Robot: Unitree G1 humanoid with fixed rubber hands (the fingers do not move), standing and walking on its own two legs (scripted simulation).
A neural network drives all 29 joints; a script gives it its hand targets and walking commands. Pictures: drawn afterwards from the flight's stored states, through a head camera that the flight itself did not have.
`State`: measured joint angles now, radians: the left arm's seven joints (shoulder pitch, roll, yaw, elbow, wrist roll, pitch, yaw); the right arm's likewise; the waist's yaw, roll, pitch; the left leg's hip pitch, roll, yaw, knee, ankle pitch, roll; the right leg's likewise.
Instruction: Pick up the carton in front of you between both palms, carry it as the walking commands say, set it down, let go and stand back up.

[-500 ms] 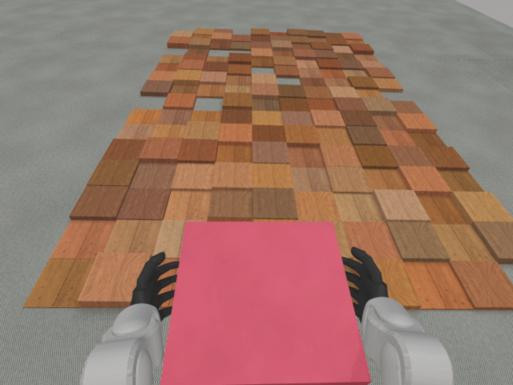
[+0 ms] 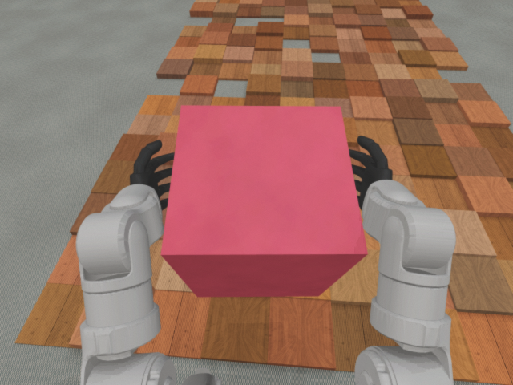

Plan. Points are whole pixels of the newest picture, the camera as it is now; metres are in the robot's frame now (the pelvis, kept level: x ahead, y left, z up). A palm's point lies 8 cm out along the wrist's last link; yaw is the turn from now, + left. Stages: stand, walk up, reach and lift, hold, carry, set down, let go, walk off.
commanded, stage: carry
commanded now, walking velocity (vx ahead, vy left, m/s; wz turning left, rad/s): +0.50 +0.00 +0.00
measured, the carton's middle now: (259, 214) +0.37 +0.01 +0.09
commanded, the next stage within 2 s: none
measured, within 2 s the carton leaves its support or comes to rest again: neither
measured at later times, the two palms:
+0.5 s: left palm (194, 69) +0.71 +0.15 +0.14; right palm (335, 68) +0.71 -0.15 +0.14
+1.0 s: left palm out of the picture +1.03 +0.17 +0.18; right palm out of the picture +1.00 -0.13 +0.18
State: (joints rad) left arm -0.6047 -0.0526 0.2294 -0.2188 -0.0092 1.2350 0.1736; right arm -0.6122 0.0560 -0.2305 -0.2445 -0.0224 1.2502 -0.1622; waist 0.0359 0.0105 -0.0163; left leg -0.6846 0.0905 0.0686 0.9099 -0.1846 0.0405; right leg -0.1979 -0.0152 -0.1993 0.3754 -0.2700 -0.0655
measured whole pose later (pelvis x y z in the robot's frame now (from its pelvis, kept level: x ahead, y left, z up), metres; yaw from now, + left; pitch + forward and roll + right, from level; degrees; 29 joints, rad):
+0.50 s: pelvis +0.35 +0.01 -0.01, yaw +1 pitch +5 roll -2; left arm -0.61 -0.13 0.25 -0.32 0.06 1.19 0.15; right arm -0.60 0.07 -0.27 -0.31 0.02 1.19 -0.17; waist -0.04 0.02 0.08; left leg -0.17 0.07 0.12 0.62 -0.60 0.01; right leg -0.58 0.01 -0.14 0.66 -0.17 -0.07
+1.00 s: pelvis +0.69 +0.05 +0.04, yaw -1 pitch +5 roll -1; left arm -0.49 -0.13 0.24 -0.32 0.05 1.28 0.14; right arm -0.46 0.12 -0.23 -0.34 -0.04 1.26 -0.16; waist -0.08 0.01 -0.03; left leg -0.38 -0.02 0.13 0.51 -0.23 0.09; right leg -0.51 -0.01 -0.02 1.12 -0.37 -0.04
